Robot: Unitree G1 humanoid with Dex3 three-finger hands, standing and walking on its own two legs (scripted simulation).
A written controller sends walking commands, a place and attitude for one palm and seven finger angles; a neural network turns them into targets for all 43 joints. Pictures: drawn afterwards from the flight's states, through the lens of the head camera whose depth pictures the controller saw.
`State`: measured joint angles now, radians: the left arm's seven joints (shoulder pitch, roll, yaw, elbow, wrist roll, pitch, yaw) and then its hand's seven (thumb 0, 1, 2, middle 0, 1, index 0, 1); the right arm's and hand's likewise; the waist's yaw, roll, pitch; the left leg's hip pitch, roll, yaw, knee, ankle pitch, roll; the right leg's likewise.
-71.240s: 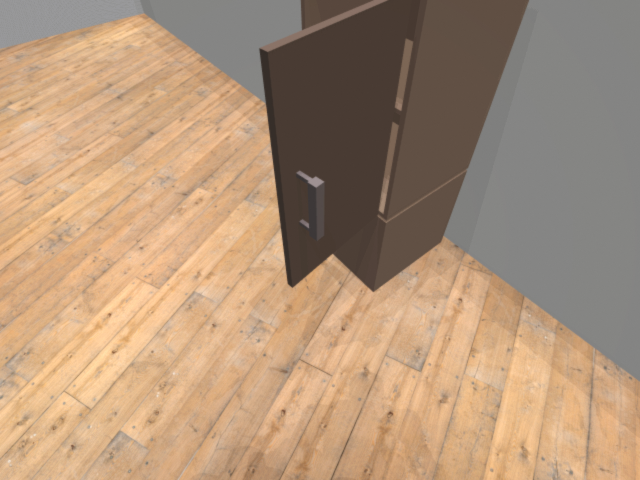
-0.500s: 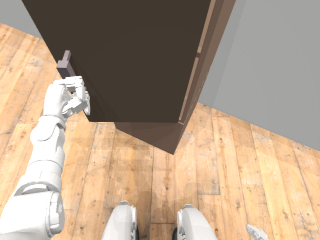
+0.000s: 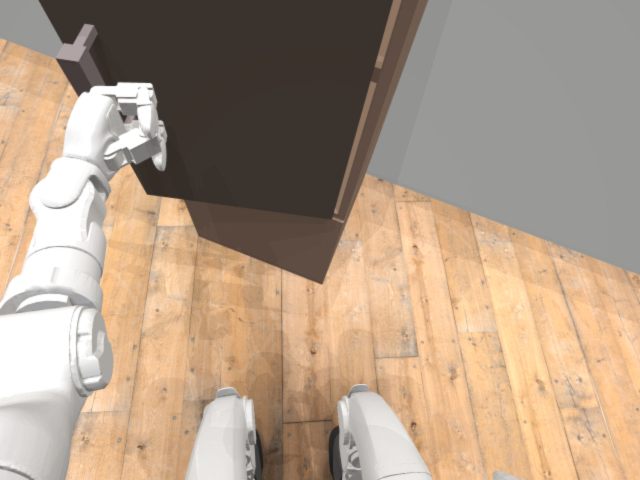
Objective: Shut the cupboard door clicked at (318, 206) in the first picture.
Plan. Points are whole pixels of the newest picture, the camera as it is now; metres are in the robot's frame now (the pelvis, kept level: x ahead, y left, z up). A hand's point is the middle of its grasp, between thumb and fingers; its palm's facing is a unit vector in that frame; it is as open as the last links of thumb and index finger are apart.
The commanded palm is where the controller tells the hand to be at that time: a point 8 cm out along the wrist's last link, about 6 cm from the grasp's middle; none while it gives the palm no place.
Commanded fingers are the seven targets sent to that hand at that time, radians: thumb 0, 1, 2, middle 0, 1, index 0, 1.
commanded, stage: push the door shut along its arc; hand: left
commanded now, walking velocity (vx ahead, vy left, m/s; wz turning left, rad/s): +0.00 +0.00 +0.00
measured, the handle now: (106, 95) +0.58 +0.23 +0.06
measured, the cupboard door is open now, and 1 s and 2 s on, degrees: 15 0 0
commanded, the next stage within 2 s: pull the fist back off the door in 0.90 s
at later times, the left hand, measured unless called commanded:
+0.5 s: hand (189, 100) +0.56 +0.13 +0.07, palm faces -0.32 -0.95 -0.03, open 3.1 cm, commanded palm +0.57 +0.16 +0.07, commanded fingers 0.00 0.90 0.90 -1.30 -1.50 -1.30 -1.50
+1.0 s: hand (203, 81) +0.59 +0.11 +0.07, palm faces -0.39 -0.92 -0.03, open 3.2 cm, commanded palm +0.62 +0.11 +0.07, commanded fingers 0.00 0.90 0.90 -1.30 -1.50 -1.30 -1.50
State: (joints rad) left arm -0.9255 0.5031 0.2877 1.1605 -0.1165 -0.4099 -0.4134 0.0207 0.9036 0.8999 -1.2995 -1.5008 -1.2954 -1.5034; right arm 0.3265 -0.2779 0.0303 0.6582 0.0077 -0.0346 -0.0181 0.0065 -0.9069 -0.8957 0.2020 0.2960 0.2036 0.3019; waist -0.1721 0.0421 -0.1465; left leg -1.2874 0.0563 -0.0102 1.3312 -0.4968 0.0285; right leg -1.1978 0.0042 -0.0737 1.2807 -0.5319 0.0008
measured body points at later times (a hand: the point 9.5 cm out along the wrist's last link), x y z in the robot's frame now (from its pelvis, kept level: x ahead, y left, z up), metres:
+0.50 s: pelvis +0.00 +0.00 -0.01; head +0.18 +0.02 +0.40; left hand +0.57 +0.18 +0.08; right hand +0.00 -0.27 -0.12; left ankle +0.06 +0.10 -0.61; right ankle +0.04 -0.13 -0.61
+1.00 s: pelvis -0.01 +0.00 -0.04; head +0.20 +0.04 +0.36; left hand +0.61 +0.16 +0.08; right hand -0.03 -0.27 -0.12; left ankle +0.06 +0.10 -0.61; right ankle +0.04 -0.13 -0.61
